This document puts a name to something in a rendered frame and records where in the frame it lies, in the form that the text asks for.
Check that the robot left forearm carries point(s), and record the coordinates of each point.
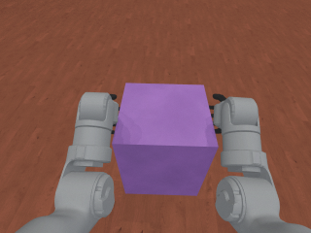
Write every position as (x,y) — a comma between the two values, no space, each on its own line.
(96,115)

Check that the robot right hand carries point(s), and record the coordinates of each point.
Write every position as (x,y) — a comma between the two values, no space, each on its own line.
(221,98)

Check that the robot left hand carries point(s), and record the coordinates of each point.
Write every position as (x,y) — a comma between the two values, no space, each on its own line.
(114,96)

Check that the robot right upper arm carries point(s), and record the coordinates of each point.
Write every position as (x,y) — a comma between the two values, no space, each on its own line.
(251,205)

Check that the robot right forearm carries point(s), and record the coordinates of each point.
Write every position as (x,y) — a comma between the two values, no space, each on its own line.
(238,119)

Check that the robot left upper arm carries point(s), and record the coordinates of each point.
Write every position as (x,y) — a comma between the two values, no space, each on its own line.
(82,198)

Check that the carton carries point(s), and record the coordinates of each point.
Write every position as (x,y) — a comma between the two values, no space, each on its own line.
(164,140)

